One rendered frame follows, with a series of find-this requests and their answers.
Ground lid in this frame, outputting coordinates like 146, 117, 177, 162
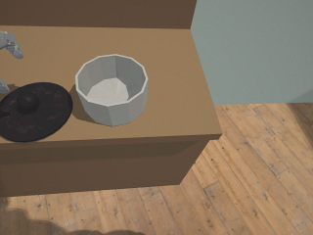
0, 82, 73, 143

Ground pot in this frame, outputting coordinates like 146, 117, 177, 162
75, 54, 149, 126

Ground knob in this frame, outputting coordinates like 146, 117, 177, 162
17, 91, 40, 111

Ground table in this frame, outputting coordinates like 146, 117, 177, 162
0, 0, 223, 198

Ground robot left hand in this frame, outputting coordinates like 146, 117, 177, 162
0, 30, 23, 94

